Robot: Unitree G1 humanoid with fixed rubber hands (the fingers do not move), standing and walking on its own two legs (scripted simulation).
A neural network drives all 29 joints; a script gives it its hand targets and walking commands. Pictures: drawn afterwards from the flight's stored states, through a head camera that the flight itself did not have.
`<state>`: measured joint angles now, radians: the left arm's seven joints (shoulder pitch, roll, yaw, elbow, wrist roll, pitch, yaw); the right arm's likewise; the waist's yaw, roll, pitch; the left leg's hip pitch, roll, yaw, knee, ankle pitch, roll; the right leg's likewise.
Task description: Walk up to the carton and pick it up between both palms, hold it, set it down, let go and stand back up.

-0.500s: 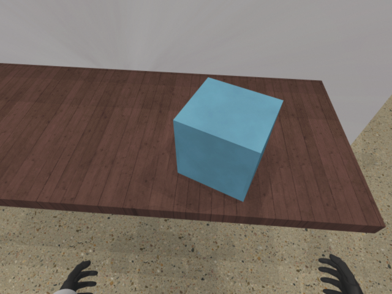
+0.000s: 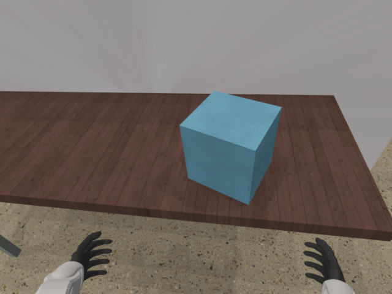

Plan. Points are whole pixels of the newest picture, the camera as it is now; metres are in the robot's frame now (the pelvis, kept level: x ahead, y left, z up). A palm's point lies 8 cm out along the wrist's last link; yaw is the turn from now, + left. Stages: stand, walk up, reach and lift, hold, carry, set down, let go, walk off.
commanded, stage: reach and lift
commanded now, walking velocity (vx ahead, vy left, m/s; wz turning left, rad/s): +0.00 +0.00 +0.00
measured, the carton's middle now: (230, 145) +0.48 -0.05 +0.03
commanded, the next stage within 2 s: none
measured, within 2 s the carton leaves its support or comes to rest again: neither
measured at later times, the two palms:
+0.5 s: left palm (73, 250) +0.21 +0.30 -0.01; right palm (299, 258) +0.20 -0.16 -0.01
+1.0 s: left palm (81, 220) +0.27 +0.30 +0.01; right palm (287, 249) +0.21 -0.13 +0.01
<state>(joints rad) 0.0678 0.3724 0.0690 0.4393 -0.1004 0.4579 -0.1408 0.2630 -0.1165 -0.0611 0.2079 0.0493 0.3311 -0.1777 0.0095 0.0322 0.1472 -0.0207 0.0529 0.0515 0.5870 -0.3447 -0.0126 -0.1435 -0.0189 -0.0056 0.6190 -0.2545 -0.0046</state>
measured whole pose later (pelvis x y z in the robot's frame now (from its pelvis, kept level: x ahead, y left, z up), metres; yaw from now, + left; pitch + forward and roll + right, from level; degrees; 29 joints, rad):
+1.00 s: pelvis +0.09 +0.09 +0.01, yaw -3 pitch -7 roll -6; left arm 0.42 0.39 -0.05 -0.04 -0.22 0.02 -0.15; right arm 0.52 -0.03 -0.03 0.14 0.17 -0.29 -0.22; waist 0.03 0.04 0.16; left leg 0.04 0.06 0.04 0.55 -0.44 0.01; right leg 0.03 0.01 0.04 0.27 -0.18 0.03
